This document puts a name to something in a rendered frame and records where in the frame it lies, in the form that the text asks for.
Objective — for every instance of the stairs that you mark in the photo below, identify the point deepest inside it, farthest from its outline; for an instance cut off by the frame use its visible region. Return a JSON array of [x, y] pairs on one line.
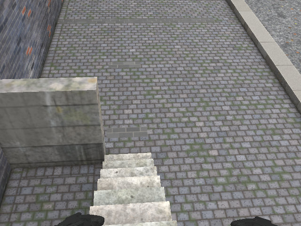
[[129, 192]]

